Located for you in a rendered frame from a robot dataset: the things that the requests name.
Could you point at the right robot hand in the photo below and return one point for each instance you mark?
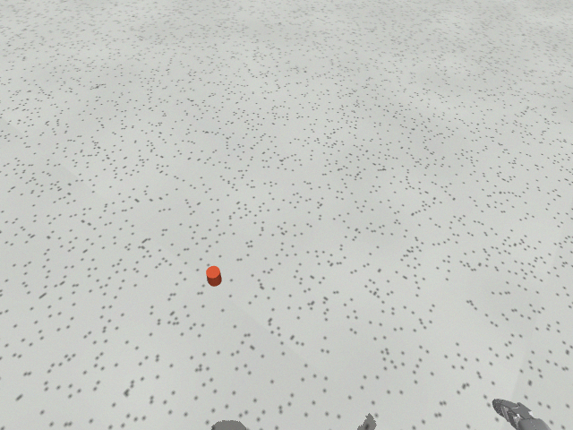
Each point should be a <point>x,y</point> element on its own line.
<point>520,417</point>

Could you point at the tin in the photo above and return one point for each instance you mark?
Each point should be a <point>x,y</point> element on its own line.
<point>213,275</point>

